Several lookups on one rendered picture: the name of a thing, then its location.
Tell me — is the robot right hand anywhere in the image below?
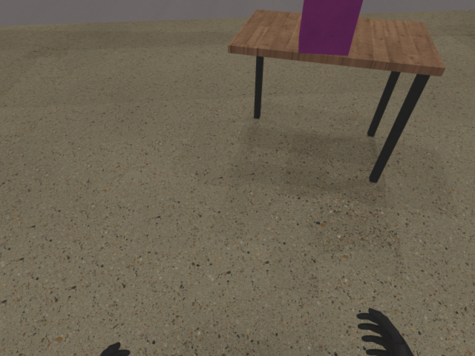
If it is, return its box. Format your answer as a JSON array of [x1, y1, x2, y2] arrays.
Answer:
[[356, 308, 414, 356]]

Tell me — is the carton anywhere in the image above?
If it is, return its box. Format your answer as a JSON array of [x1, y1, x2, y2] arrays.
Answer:
[[298, 0, 363, 56]]

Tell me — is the table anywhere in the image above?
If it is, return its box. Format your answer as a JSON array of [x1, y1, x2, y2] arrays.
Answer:
[[228, 10, 445, 183]]

